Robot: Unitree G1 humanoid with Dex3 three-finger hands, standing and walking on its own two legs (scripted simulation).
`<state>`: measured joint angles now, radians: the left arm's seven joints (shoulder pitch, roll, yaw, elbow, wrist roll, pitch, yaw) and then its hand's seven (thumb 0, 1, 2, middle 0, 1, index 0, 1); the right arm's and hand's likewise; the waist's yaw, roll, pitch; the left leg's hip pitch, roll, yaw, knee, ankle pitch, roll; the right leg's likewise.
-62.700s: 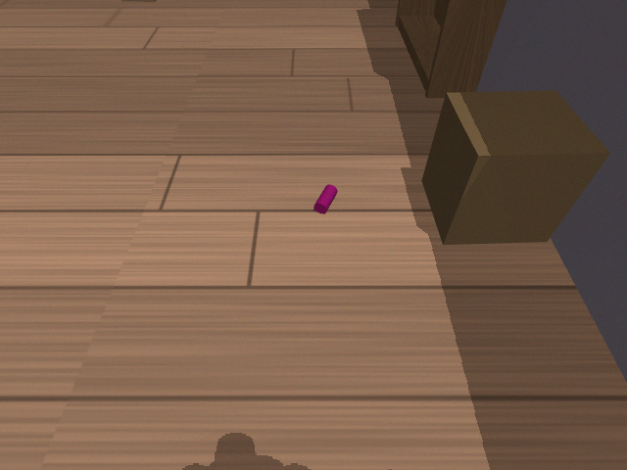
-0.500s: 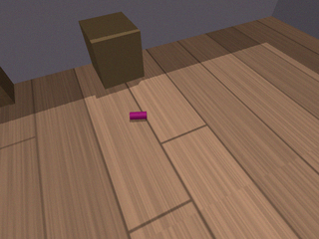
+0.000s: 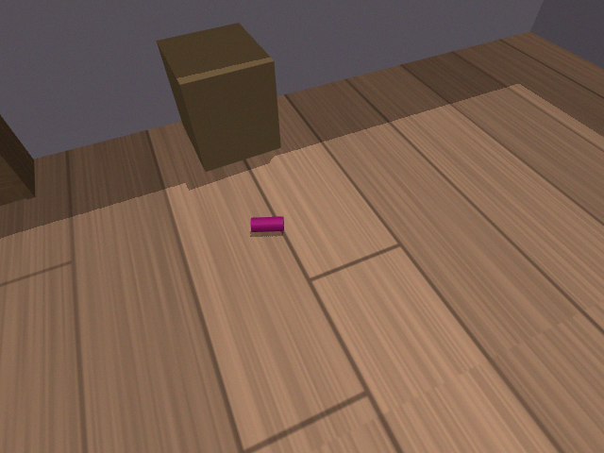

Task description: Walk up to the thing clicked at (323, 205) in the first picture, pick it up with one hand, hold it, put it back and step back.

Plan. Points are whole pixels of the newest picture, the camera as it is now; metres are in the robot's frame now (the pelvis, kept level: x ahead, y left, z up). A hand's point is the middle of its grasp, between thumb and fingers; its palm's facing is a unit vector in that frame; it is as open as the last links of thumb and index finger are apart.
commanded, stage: step back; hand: left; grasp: from above
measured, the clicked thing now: (267, 224) +1.09 +0.21 -0.73
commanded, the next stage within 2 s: stand in 0.28 s
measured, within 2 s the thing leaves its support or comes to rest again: neither
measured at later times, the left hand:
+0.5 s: hand out of the picture +0.11 +0.27 -0.14, palm faces -0.03 -0.94 -0.33, open 7.4 cm
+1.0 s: hand out of the picture +0.07 +0.26 -0.14, palm faces -0.05 -0.94 -0.34, open 7.4 cm
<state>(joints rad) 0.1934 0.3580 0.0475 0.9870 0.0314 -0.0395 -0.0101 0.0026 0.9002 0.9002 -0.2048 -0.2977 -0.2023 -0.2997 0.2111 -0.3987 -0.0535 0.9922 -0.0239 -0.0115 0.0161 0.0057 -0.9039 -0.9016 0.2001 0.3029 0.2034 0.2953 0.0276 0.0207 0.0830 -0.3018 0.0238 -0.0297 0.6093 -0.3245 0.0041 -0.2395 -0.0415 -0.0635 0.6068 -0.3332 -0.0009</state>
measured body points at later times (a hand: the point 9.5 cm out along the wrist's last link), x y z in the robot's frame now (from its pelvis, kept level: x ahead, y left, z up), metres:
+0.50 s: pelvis +0.01 +0.02 +0.01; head +0.02 +0.02 +0.46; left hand +0.11 +0.32 -0.12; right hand +0.13 -0.28 -0.11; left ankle +0.04 +0.14 -0.73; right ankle +0.00 -0.12 -0.73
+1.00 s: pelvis +0.00 +0.01 +0.02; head +0.01 +0.01 +0.47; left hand +0.07 +0.31 -0.11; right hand +0.06 -0.29 -0.12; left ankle +0.04 +0.14 -0.73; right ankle +0.00 -0.12 -0.73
